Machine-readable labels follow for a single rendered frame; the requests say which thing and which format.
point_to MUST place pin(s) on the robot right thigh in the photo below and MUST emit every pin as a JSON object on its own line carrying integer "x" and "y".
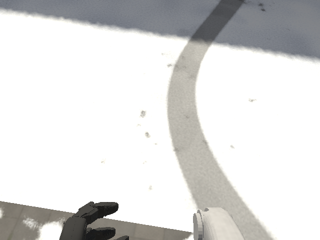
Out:
{"x": 215, "y": 223}

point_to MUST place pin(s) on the robot left hand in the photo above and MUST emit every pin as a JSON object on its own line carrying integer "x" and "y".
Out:
{"x": 75, "y": 228}

